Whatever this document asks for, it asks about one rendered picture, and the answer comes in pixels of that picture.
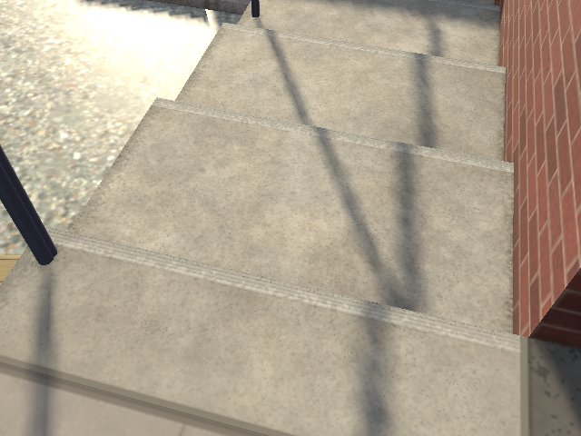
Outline stairs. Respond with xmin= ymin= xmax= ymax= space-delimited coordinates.
xmin=69 ymin=0 xmax=514 ymax=334

